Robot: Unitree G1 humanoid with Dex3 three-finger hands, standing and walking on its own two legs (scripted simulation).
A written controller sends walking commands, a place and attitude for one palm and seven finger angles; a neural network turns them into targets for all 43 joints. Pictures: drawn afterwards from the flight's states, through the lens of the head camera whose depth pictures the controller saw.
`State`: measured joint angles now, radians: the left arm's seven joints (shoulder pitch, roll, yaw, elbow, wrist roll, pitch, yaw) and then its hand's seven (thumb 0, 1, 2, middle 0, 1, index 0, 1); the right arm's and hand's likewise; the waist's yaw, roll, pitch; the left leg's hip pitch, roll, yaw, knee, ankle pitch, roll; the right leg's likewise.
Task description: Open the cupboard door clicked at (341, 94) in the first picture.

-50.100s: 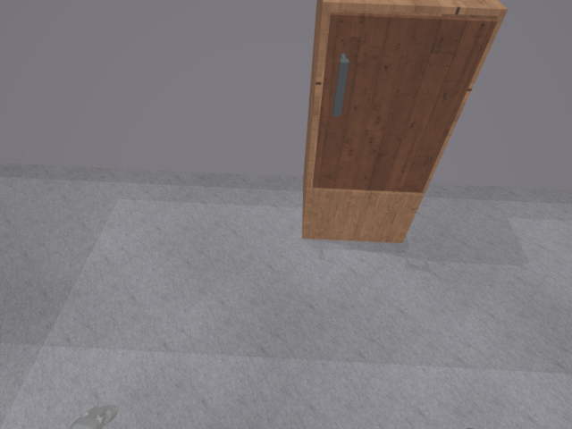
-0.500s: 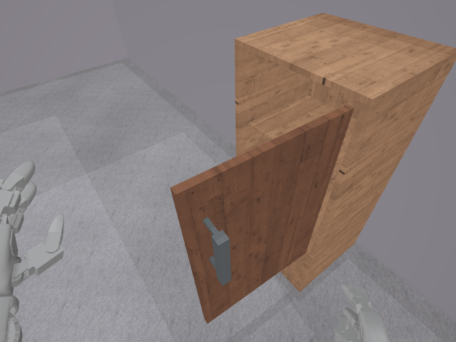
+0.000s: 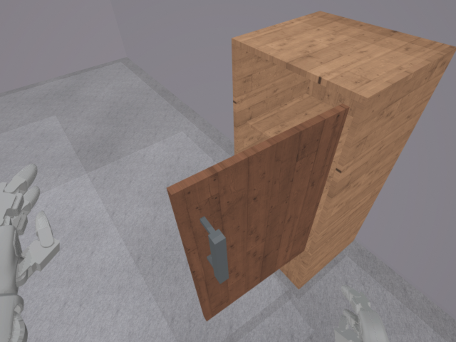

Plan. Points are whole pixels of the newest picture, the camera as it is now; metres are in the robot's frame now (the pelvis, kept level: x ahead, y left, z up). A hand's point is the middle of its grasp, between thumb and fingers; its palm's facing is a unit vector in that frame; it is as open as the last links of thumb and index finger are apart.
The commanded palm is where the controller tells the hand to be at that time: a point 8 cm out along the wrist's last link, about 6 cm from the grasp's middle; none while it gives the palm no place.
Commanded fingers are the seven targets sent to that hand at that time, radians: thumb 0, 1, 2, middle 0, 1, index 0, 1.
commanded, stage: step back with the hand held close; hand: left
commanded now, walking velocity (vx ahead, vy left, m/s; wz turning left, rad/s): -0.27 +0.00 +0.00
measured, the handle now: (213, 250) +0.29 +0.07 -0.01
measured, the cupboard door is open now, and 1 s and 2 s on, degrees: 87 87 87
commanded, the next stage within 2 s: stop stepping back and stand still in 1.28 s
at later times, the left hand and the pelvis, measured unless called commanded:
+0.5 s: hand (14, 271) +0.15 +0.29 +0.16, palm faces +0.41 -0.76 -0.50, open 7.4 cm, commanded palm +0.09 +0.32 +0.17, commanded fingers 0.00 0.90 0.90 -0.20 -0.30 -0.20 -0.30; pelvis -0.06 +0.03 -0.01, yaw -2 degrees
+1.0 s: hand out of the picture +0.06 +0.29 +0.16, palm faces +0.50 -0.70 -0.51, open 7.4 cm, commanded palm -0.01 +0.32 +0.17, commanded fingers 0.00 0.90 0.90 -0.20 -0.30 -0.20 -0.30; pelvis -0.14 +0.01 -0.03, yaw +3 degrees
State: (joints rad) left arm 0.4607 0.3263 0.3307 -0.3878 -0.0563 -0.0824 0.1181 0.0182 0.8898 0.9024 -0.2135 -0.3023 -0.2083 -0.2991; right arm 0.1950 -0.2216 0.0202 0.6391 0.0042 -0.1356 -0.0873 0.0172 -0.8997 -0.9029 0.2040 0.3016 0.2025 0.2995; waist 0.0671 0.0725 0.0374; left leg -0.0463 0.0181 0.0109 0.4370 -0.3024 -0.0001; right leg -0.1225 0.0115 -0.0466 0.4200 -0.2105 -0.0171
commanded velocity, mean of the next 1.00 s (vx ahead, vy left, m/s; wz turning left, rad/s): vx -0.30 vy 0.00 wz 0.01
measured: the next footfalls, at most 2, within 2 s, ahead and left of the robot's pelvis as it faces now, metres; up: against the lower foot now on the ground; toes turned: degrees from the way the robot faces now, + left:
right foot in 1.40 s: -0.34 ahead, -0.13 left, +0.00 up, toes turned +1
left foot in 1.60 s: -0.22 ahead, +0.09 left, +0.00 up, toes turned +1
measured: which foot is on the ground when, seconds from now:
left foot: down 0.00-1.00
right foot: down 0.00-1.00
